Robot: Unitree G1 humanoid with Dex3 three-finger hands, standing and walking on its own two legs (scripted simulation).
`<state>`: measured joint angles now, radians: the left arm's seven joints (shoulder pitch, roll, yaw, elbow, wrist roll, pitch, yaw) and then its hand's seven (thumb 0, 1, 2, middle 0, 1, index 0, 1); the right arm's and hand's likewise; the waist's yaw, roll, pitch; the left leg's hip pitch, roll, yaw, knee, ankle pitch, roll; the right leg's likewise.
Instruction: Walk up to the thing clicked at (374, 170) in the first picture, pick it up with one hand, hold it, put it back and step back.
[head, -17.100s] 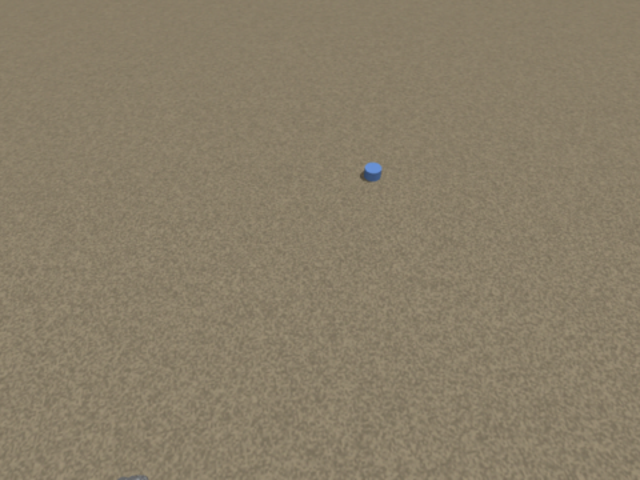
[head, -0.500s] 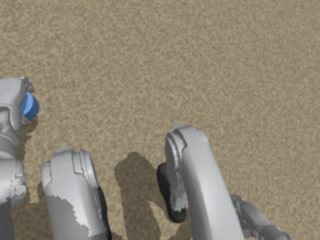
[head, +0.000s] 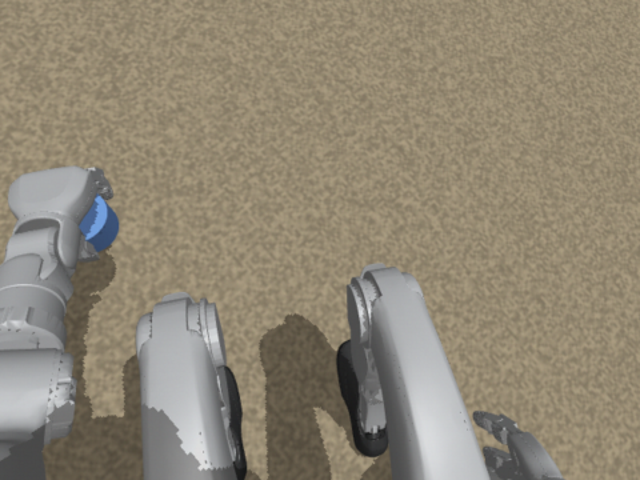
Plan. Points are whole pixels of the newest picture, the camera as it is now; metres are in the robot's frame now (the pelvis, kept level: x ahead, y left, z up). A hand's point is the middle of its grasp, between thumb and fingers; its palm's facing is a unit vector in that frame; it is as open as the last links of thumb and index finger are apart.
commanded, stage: lift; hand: left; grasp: from above
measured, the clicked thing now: (82, 221) +0.45 +0.29 -0.17
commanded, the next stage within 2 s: hold in 1.34 s
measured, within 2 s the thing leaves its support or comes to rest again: neither
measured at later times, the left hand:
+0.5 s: hand out of the picture +0.37 +0.28 +0.04, palm faces -0.41 -0.12 -0.91, open 9.9 cm
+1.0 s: hand out of the picture +0.34 +0.26 +0.22, palm faces -0.46 -0.12 -0.88, open 9.9 cm
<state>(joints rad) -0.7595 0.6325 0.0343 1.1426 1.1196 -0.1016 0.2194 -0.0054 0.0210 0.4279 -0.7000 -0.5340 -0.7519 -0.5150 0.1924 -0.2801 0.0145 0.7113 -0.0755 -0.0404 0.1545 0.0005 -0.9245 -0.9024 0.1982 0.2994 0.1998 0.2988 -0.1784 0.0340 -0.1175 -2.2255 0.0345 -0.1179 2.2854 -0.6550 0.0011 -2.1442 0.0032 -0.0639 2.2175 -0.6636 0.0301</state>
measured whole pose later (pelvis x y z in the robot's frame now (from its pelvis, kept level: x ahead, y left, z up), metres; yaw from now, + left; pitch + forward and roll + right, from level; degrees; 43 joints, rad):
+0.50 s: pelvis +0.00 +0.00 +0.14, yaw +4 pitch +29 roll -5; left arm -0.44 0.52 -0.08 0.71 0.99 0.01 0.11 -0.01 0.01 0.49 -0.66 -0.58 -0.71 -0.56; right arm 0.15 -0.25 -0.02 0.65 0.02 0.02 0.02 0.00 -0.91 -0.90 0.20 0.30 0.20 0.30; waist -0.09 0.04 -0.19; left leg -1.75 0.04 -0.07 1.84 -0.61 0.00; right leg -1.69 -0.01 -0.04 1.80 -0.62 0.02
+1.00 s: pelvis +0.04 +0.01 +0.31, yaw +5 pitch +16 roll -2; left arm -0.31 0.42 -0.17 0.79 0.99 0.01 0.12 -0.01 0.01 0.54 -0.62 -0.62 -0.67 -0.61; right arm 0.25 -0.24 -0.03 0.72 0.04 -0.02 -0.05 0.00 -0.91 -0.90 0.20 0.30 0.20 0.30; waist -0.07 0.04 -0.14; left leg -1.00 0.05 -0.01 1.19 -0.48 0.00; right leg -0.96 -0.01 -0.01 1.15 -0.47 0.02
